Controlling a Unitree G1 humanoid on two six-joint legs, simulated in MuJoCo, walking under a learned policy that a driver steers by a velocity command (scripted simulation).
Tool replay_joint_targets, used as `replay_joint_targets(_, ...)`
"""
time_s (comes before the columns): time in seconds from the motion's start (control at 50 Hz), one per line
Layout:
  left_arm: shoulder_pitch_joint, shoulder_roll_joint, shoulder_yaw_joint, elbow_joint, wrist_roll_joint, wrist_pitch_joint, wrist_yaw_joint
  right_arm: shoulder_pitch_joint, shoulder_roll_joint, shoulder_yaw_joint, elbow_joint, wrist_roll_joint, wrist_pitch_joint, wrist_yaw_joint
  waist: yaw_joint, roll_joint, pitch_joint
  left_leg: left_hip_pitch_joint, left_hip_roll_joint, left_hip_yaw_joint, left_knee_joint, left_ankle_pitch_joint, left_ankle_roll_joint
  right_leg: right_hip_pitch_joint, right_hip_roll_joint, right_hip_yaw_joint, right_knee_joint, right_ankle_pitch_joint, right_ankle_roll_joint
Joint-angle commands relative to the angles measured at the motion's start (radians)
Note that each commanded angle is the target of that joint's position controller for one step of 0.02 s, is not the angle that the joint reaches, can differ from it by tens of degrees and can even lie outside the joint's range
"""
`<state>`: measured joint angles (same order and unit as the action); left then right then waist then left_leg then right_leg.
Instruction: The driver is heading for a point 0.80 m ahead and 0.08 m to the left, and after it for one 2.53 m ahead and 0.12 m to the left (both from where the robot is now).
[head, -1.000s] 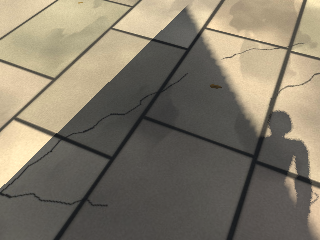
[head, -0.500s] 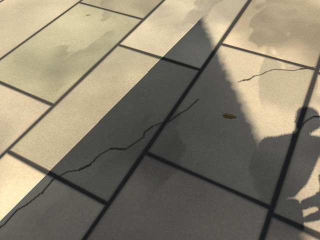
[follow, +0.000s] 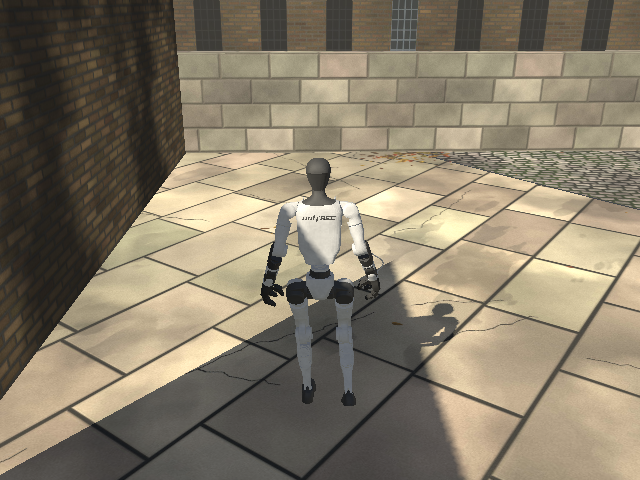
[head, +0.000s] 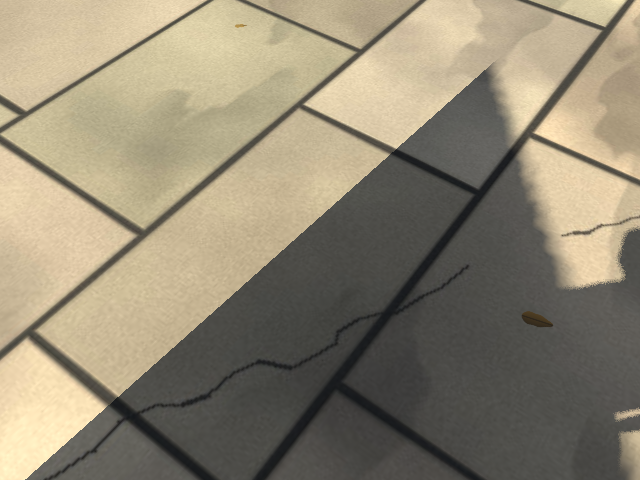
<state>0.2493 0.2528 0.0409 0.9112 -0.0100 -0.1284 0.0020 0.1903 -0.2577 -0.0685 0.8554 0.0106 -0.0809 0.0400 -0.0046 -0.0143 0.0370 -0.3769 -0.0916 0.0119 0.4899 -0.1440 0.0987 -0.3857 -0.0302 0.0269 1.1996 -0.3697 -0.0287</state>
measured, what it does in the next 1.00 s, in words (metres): walks ahead, turning left: right foot, then left foot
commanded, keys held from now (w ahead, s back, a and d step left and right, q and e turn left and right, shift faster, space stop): w+q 0.46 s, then w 0.36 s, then w+e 0.18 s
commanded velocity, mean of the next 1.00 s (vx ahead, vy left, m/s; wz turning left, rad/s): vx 0.50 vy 0.00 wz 0.34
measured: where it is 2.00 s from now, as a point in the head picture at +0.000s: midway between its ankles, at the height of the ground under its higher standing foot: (245, 335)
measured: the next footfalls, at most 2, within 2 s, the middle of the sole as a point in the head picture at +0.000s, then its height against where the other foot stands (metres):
right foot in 0.38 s outside the picture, level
left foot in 0.88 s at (216, 431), level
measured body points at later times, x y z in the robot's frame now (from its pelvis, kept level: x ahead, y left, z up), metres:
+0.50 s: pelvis +0.28 -0.03 +0.00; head +0.31 -0.02 +0.45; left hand +0.39 +0.27 -0.09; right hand +0.40 -0.28 -0.12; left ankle +0.14 +0.06 -0.64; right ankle +0.37 -0.11 -0.73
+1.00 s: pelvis +0.50 +0.11 +0.00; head +0.52 +0.14 +0.45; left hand +0.43 +0.38 -0.14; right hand +0.76 -0.06 -0.08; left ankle +0.52 +0.22 -0.73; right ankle +0.45 -0.08 -0.65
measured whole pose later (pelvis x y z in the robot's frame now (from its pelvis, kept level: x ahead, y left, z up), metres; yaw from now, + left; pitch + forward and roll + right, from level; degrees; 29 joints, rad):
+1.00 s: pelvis +0.50 +0.11 +0.00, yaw +19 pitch +2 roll -1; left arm 0.34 0.29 0.05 0.90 -0.03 -0.08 -0.01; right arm 0.13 -0.25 -0.04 0.70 0.00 -0.08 0.02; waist 0.04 -0.02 0.02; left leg -0.38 0.01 0.07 0.52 -0.18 0.04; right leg -0.36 -0.04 0.04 1.11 -0.42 -0.02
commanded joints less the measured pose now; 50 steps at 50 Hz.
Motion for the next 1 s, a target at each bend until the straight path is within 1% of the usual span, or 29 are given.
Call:
replay_joint_targets(0.02,-0.011,0.124,0.039,-0.097,0.015,-0.012,0.012,0.01,-0.095,-0.018,-0.075,-0.008,-0.012,-0.008,0.024,0.032,-0.103,0.245,0.272,-0.401,-0.275,0.151,0.197,-0.225,-0.088,0.068,-0.059,0.072,0.005)
replay_joint_targets(0.06,-0.027,0.1,0.039,-0.112,0.024,0.008,0.018,0.041,-0.121,-0.024,-0.073,0.001,-0.013,-0.021,0.029,0.048,-0.073,0.175,0.253,-0.346,-0.298,0.198,0.201,-0.22,-0.084,0.046,-0.154,0.107,0.034)
replay_joint_targets(0.1,-0.109,0.092,0.038,-0.145,0.028,0.017,0.023,0.088,-0.151,-0.032,-0.067,0.003,-0.012,-0.037,0.008,0.051,-0.043,0.149,0.235,-0.315,-0.31,0.213,0.191,-0.254,-0.068,0.033,-0.283,0.216,0.062)
replay_joint_targets(0.18,-0.261,0.063,0.029,-0.194,0.021,0.01,0.012,0.155,-0.148,-0.032,-0.058,0.01,0.001,-0.053,-0.047,0.083,-0.025,0.129,0.177,-0.275,-0.286,0.143,0.127,-0.197,-0.01,0.027,-0.564,0.448,0.065)
replay_joint_targets(0.26,-0.358,0.077,0.027,-0.242,0.007,-0.002,-0.005,0.21,-0.146,-0.032,-0.043,0.017,0.012,-0.056,-0.08,0.099,-0.022,0.207,0.202,-0.348,-0.225,0.107,0.111,-0.162,0.025,0.04,-0.687,0.46,0.057)
replay_joint_targets(0.32,-0.359,0.11,0.034,-0.258,0.003,-0.02,-0.018,0.21,-0.154,-0.036,-0.05,0.015,0.024,-0.066,-0.063,0.112,-0.03,0.296,0.232,-0.434,-0.137,0.124,0.103,-0.124,0.038,0.056,-0.754,0.356,0.039)
replay_joint_targets(0.34,-0.322,0.123,0.039,-0.252,0.002,-0.025,-0.018,0.197,-0.157,-0.039,-0.056,0.014,0.028,-0.068,-0.041,0.132,-0.039,0.302,0.234,-0.451,-0.105,0.159,0.096,-0.07,0.041,0.05,-0.768,0.319,0.025)
replay_joint_targets(0.36,-0.235,0.142,0.05,-0.23,0.004,-0.03,-0.013,0.173,-0.147,-0.036,-0.068,0.013,0.031,-0.067,0.006,0.139,-0.076,0.287,0.203,-0.444,-0.04,0.225,0.078,0.054,0.045,0.032,-0.809,0.324,0.0)
replay_joint_targets(0.38,-0.099,0.179,0.065,-0.206,0.018,-0.034,-0.006,0.143,-0.112,-0.023,-0.09,0.006,0.028,-0.061,0.072,0.117,-0.182,0.209,0.152,-0.398,0.13,0.251,0.048,0.285,-0.032,0.084,-0.781,0.339,-0.051)
replay_joint_targets(0.4,0.082,0.246,0.08,-0.191,0.022,-0.026,0.003,0.152,-0.062,-0.005,-0.115,-0.015,0.023,-0.059,0.129,-0.02,-0.337,0.045,0.064,-0.282,0.424,0.006,0.003,0.57,-0.215,0.271,-0.756,0.325,-0.112)
replay_joint_targets(0.42,0.12,0.285,0.09,-0.156,0.023,-0.01,-0.005,0.314,-0.024,0.01,-0.137,0.023,0.012,-0.054,0.04,-0.382,-0.413,-0.307,-0.023,-0.205,0.681,-0.472,-0.043,0.814,-0.415,0.722,-0.843,0.134,-0.267)
replay_joint_targets(0.44,0.071,0.168,0.067,-0.188,0.008,-0.004,-0.007,0.292,-0.139,-0.01,-0.103,0.038,0.015,-0.058,0.061,-0.215,-0.305,-0.409,0.074,-0.226,0.795,-0.423,-0.052,0.73,-0.398,0.711,-0.876,-0.04,-0.231)
replay_joint_targets(0.46,0.025,0.113,0.052,-0.2,0.006,0.002,-0.004,0.181,-0.181,-0.024,-0.118,0.029,0.022,-0.057,0.083,-0.101,-0.177,-0.421,0.104,-0.196,0.807,-0.321,-0.06,0.59,-0.347,0.534,-0.894,-0.003,-0.181)
replay_joint_targets(0.48,-0.018,0.108,0.045,-0.199,0.013,0.007,-0.008,0.135,-0.158,-0.023,-0.126,0.017,0.026,-0.058,0.061,-0.018,-0.105,-0.374,0.135,-0.169,0.781,-0.247,-0.068,0.452,-0.296,0.425,-0.925,0.112,-0.161)
replay_joint_targets(0.5,-0.038,0.097,0.04,-0.187,0.018,0.009,-0.012,0.107,-0.135,-0.023,-0.137,0.005,0.025,-0.055,0.042,-0.019,-0.055,-0.353,0.156,-0.166,0.732,-0.206,-0.07,0.362,-0.258,0.355,-0.951,0.19,-0.162)
replay_joint_targets(0.52,-0.043,0.09,0.035,-0.178,0.026,0.007,-0.015,0.117,-0.108,-0.021,-0.14,0.01,0.027,-0.049,0.019,-0.046,-0.043,-0.305,0.176,-0.159,0.7,-0.186,-0.067,0.301,-0.226,0.287,-0.98,0.234,-0.155)
replay_joint_targets(0.56,-0.031,0.095,0.039,-0.156,0.019,-0.001,-0.023,0.123,-0.067,-0.013,-0.142,0.014,0.031,-0.045,0.007,-0.073,-0.041,-0.279,0.18,-0.13,0.639,-0.168,-0.07,0.258,-0.203,0.21,-1.021,0.308,-0.176)
replay_joint_targets(0.64,-0.007,0.146,0.054,-0.123,0.005,-0.001,-0.021,0.02,-0.052,0.002,-0.183,-0.003,0.023,-0.037,0.014,-0.045,-0.033,-0.315,0.207,-0.096,0.423,-0.014,-0.085,0.28,-0.204,0.114,-1.058,0.451,-0.197)
replay_joint_targets(0.72,0.05,0.176,0.056,-0.093,-0.009,0.017,-0.016,-0.12,-0.039,0.017,-0.215,0.002,0.008,-0.02,0.064,-0.051,-0.01,-0.232,0.182,-0.031,0.194,0.141,-0.086,0.272,-0.17,0.023,-1.056,0.444,-0.165)
replay_joint_targets(0.8,0.116,0.199,0.058,-0.053,-0.02,0.037,-0.015,-0.213,-0.067,0.013,-0.258,0.013,0.004,-0.006,0.079,-0.076,0.014,-0.214,0.157,-0.015,0.091,0.081,-0.061,0.361,-0.226,0.041,-1.018,0.433,-0.149)
replay_joint_targets(0.84,0.114,0.212,0.06,-0.041,-0.026,0.048,-0.012,-0.187,-0.091,0.003,-0.26,0.01,-0.001,-0.003,0.041,-0.088,-0.001,-0.121,0.132,0.001,0.037,0.028,-0.033,0.382,-0.24,0.047,-0.953,0.533,-0.13)
replay_joint_targets(0.86,0.1,0.213,0.057,-0.04,-0.029,0.053,-0.009,-0.099,-0.116,-0.013,-0.236,0.004,-0.004,-0.006,-0.018,-0.081,-0.048,0.025,0.104,0.022,-0.012,0.043,-0.013,0.362,-0.213,0.023,-0.851,0.667,-0.11)
replay_joint_targets(0.88,0.102,0.19,0.046,-0.042,-0.023,0.055,-0.007,0.056,-0.169,-0.04,-0.189,-0.002,-0.005,-0.016,-0.088,-0.058,-0.145,0.263,0.109,0.01,-0.014,0.065,0.014,0.28,-0.159,-0.014,-0.666,0.706,-0.079)
replay_joint_targets(0.9,0.096,0.126,0.018,-0.078,0.009,0.049,-0.006,0.25,-0.26,-0.065,-0.161,-0.019,0.0,-0.032,-0.155,0.087,-0.311,0.578,0.34,-0.237,0.013,0.111,0.084,0.051,-0.088,-0.063,-0.323,0.383,-0.032)
replay_joint_targets(0.92,0.206,0.031,-0.008,-0.085,-0.004,0.031,-0.009,0.262,-0.3,-0.067,-0.155,-0.023,0.006,-0.029,-0.089,0.32,-0.42,0.786,0.53,-0.645,-0.111,-0.075,0.207,-0.276,0.053,-0.008,-0.038,-0.216,0.005)
replay_joint_targets(0.94,0.145,0.148,0.023,-0.071,-0.029,0.023,-0.01,0.251,-0.204,-0.044,-0.159,-0.017,0.003,-0.027,-0.126,0.182,-0.338,0.695,0.501,-0.633,-0.158,-0.172,0.173,-0.364,0.009,0.1,0.072,-0.208,-0.003)
replay_joint_targets(0.96,0.078,0.174,0.035,-0.097,-0.042,0.022,-0.011,0.187,-0.167,-0.03,-0.159,-0.009,-0.002,-0.025,-0.103,0.158,-0.209,0.573,0.468,-0.482,-0.181,-0.145,0.134,-0.403,-0.03,0.087,0.073,-0.113,-0.013)
replay_joint_targets(0.98,0.05,0.16,0.035,-0.098,-0.034,0.028,-0.005,0.113,-0.134,-0.019,-0.162,-0.009,-0.007,-0.021,-0.065,0.11,-0.146,0.448,0.424,-0.378,-0.217,-0.085,0.112,-0.363,-0.07,0.07,0.033,-0.026,-0.007)
replay_joint_targets(1.0,0.044,0.151,0.04,-0.096,-0.021,0.04,-0.001,0.059,-0.103,-0.012,-0.161,-0.011,-0.013,-0.016,-0.034,0.118,-0.093,0.353,0.386,-0.292,-0.257,-0.038,0.099,-0.327,-0.095,0.069,-0.011,0.036,-0.001)
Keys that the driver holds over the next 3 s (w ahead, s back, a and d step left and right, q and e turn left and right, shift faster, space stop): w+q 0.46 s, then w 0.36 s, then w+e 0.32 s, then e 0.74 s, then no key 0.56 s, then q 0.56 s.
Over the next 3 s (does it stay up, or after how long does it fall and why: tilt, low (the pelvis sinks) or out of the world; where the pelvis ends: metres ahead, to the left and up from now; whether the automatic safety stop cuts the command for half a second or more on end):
stays up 0.77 0.21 0.01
